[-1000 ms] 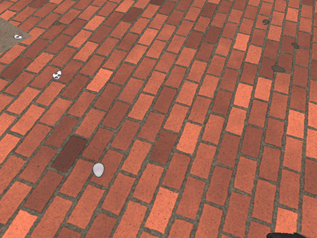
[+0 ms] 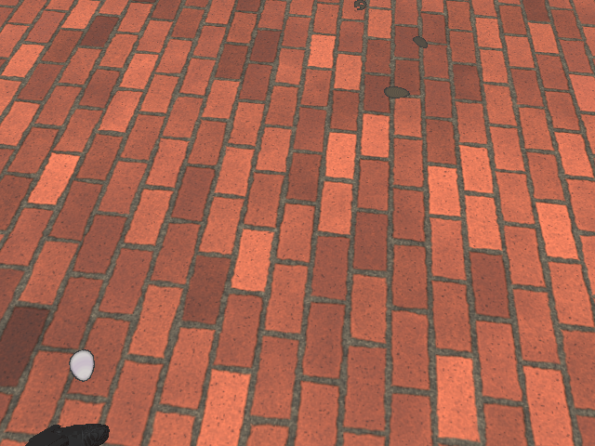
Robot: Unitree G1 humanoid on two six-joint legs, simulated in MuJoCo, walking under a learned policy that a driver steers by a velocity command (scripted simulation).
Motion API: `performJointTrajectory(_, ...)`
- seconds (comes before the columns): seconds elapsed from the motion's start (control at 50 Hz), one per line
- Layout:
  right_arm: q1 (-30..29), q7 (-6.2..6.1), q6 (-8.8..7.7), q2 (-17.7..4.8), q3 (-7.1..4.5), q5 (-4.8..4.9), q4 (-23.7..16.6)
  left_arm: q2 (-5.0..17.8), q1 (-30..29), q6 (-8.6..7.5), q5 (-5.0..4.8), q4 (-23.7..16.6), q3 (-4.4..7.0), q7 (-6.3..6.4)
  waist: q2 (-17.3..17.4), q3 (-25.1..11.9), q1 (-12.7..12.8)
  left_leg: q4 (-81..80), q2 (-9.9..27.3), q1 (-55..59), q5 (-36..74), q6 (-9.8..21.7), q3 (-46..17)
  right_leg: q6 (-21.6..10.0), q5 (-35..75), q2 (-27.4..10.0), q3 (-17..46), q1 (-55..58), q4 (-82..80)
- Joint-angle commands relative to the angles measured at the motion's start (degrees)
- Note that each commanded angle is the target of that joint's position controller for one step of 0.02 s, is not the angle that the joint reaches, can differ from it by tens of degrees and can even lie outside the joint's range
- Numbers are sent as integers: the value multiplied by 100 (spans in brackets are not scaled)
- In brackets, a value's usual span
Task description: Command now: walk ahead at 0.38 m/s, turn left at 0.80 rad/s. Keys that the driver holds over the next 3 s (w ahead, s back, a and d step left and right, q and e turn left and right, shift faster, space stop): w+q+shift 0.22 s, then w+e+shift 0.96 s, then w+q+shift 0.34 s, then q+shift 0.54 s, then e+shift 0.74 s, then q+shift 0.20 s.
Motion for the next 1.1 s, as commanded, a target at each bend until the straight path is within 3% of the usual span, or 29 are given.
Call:
performJointTrajectory(0.02, -560, -24, -67, -991, -242, -6, -648, 324, 26, -308, -129, -383, 121, -123, 1207, -584, 295, -1279, 929, -279, -2140, 1004, -1823, -60, 411, 76, -134, 906, -1272)
performJointTrajectory(0.06, -895, -24, -75, -723, -138, 2, -837, 512, 783, -398, -147, -62, 252, -56, 929, -482, 723, -732, 543, -1369, -2194, 580, -1514, -155, 1511, -167, -217, 2371, -2352)
performJointTrajectory(0.08, -904, -15, -108, -391, -42, -18, -909, 748, 1525, -418, -115, 136, 346, 12, 398, -763, 958, 556, 153, -2317, -2337, 208, -917, -297, 1163, -897, 410, 3560, -2461)
performJointTrajectory(0.1, -777, 22, -174, 118, 116, 15, -1130, 1113, 1717, -430, 91, 66, 356, 19, -868, -854, 815, 2296, -334, -3370, -2102, 99, -250, -847, -974, -2380, 2769, 3813, -3067)
performJointTrajectory(0.12, -734, 72, -279, -148, 94, 84, -1326, 1234, 1162, -511, 268, -69, 360, -4, -1144, -289, 442, 3324, 400, -3956, -1511, 51, -193, -1284, -2105, -2990, 3837, 2980, -3487)
performJointTrajectory(0.14, -1340, 272, -126, -751, -85, -573, -1214, 987, 901, -353, 547, -94, 234, 51, -494, 202, 544, 3668, 299, -3998, -941, 48, 311, -1122, -2240, -2898, 3227, 2349, -3646)
performJointTrajectory(0.16, -1283, 416, -76, -711, -114, -619, -1168, 833, 908, -310, 467, -66, 169, 51, -355, 407, 464, 3784, 376, -3895, -589, 10, 316, -914, -1720, -2509, 2425, 2061, -3632)
performJointTrajectory(0.22, -759, 727, 5, -489, -40, -510, -865, 762, 1244, -395, 303, 146, 72, 90, -634, 208, 358, 4531, 512, -3465, 212, -76, 606, -629, -213, -1893, 834, 1873, -3713)
performJointTrajectory(0.32, -1447, 698, -107, -378, 75, -524, -917, 643, 2182, -588, 285, 673, -3, -23, -459, 602, 558, 3492, 63, -3712, 563, 12, 217, -1018, 239, -1832, 482, 2139, -3959)
performJointTrajectory(0.42, -2416, 779, -257, -136, 314, -483, -1134, 778, 2501, -498, 214, 1130, -23, -13, -784, 686, 726, 1275, 406, -1921, 294, 145, 1584, -1155, 2840, -1832, 109, 2009, -4137)
performJointTrajectory(0.46, -1754, 617, -304, -279, 255, -471, -968, 1068, 2503, -454, 193, 1312, 22, 6, -867, 247, 321, 850, -41, -649, -470, 326, 1741, -1136, 5637, -1862, -78, 2157, -3133)
performJointTrajectory(0.48, -730, 486, -358, -482, 151, -454, -685, 1173, 2432, -445, 170, 1387, 34, 8, -818, -321, -247, 626, -230, 677, -400, 420, 1704, -1091, 6794, -1798, -219, 1923, -1929)
performJointTrajectory(0.5, 559, 343, -424, -754, 22, -507, -308, 1171, 2133, -478, 120, 1320, 23, 0, -720, -1021, -970, 482, 156, 2563, -141, 486, 1280, -981, 5992, -1518, -401, 816, -354)
performJointTrajectory(0.52, 1325, 205, -480, -1403, -140, -707, -198, 368, 2299, -514, 61, 1013, -161, -65, 552, -2120, -982, 58, 2016, 4385, -2779, 641, -925, -892, 2244, -844, -486, -951, 1899)
performJointTrajectory(0.54, 1478, 189, -481, -1614, -158, -650, -239, 226, 2107, -529, -38, 754, -168, -88, 1308, -2693, -941, -1202, 2958, 4157, -4347, 721, -3313, -972, 168, -323, 57, -1735, 3050)
performJointTrajectory(0.56, 898, 170, -461, -1223, -69, -637, -132, 545, 1585, -444, -3, 726, -51, -68, 669, -1526, -680, -1310, 2724, 3212, -3837, 584, -2779, -1008, 766, -613, 174, -2168, 3460)
performJointTrajectory(0.6, 311, 192, -515, -532, 95, -567, -28, 268, 1551, -365, 64, 848, -107, -159, 456, -390, -183, -1416, 2223, 1867, -1792, 491, -1010, -893, 1412, -1059, -14, -1953, 2998)
performJointTrajectory(0.68, 365, 208, -695, -70, 216, -350, 344, -87, 1340, -19, 214, 810, -147, -327, 685, 300, 224, -1929, 1855, 1094, -401, 310, 693, -710, 1702, -1298, -191, -2124, 2986)
performJointTrajectory(0.74, 414, 235, -815, 70, 250, -370, 543, -122, 554, 30, 215, 485, -204, -413, 633, 667, 301, -2150, 1583, 900, 835, 221, 1788, -703, 2435, -1250, -436, -2416, 2546)
performJointTrajectory(0.82, 530, 128, -861, -197, 215, -391, 744, 5, -320, -7, 227, 99, -299, -541, 252, 932, 337, -2332, 1433, 1145, 2769, 106, 2742, -974, 3046, -1027, -1150, -1941, 759)
performJointTrajectory(0.86, 654, 54, -858, -513, 186, -384, 763, 33, -345, -7, 153, 98, -321, -558, 270, 566, 386, -1875, 1472, 1592, 5623, -12, 2980, -1197, 3161, -537, -1618, -1087, 241)
performJointTrajectory(0.92, 414, -56, -578, -1141, 11, -458, 660, 550, 1262, -10, 158, 484, -152, -405, 711, -423, 1354, 583, 1811, 2151, 8098, 21, 2809, -1523, 2194, 21, -1670, 620, 65)
performJointTrajectory(0.94, 151, -36, -467, -1208, -19, -484, 522, 901, 2461, -25, 157, 862, 29, -309, 614, -1026, 1853, 2187, 1807, 1706, 7502, 159, 2614, -1674, 1827, 161, -1370, 1979, -211)
performJointTrajectory(0.96, 137, 70, -441, -1003, 7, -487, 554, 1165, 2877, -16, 147, 1084, 203, -154, -45, -1053, 1828, 4338, 1197, 611, 4012, 103, 2587, -1818, 1556, 88, -831, 3064, -689)
performJointTrajectory(0.98, 248, 169, -541, -77, 260, -565, 249, 1648, 2264, 61, 136, 1019, 312, -78, -1572, -558, 964, 6636, 137, -1659, -1519, -119, 2261, -2211, 2497, -868, 1024, 3627, -570)
performJointTrajectory(1.0, 244, 167, -687, -235, 301, -413, -371, 1974, 2073, 98, 213, 762, 388, -92, -1391, -1683, 778, 7238, -32, -3037, -1484, -170, 966, -3149, 1093, -1614, 3609, 4645, -2045)
performJointTrajectory(1.02, -154, 158, -829, -503, 311, -462, -404, 1701, 1999, 82, 212, 684, 378, -52, -336, -1248, 819, 6759, 326, -3349, -1053, -106, 598, -2906, 77, -1838, 4148, 4186, -2971)
performJointTrajectory(1.06, -356, 144, -835, -472, 357, -547, -339, 1181, 1654, -31, 179, 811, 239, -7, 613, -116, 262, 5646, 736, -2814, -664, -142, 596, -2437, 552, -1488, 3379, 2360, -3237)
performJointTrajectory(1.1, -221, 147, -573, -376, 410, -687, -298, 944, 1402, -224, 153, 753, 125, 34, 691, 134, -105, 4950, 981, -2125, -777, -368, 582, -2379, 1349, -1066, 2609, 1112, -3248)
